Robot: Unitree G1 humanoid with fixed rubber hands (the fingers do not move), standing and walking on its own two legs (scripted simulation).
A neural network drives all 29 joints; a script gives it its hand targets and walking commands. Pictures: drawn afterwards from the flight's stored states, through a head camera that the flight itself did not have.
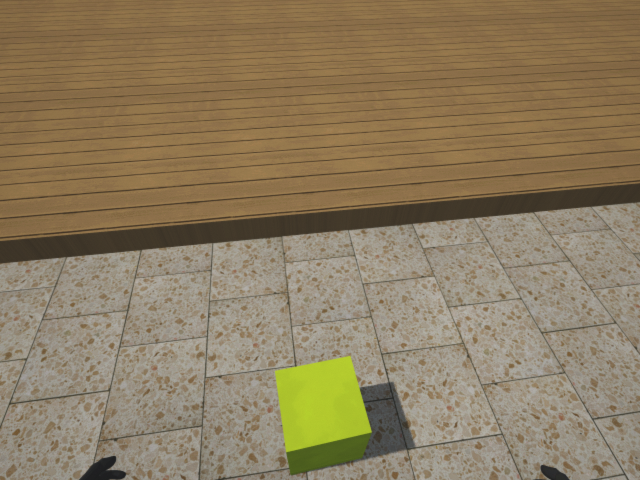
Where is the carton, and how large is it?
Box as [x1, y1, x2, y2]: [275, 356, 371, 474]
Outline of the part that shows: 350,356 275,371 285,447 290,474 359,458 362,456 371,431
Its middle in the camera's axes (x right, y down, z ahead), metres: +0.00 +0.50 +1.07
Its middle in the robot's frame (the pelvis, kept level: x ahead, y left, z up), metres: +0.41 +0.01 -0.66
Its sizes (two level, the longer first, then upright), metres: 0.210 0.200 0.250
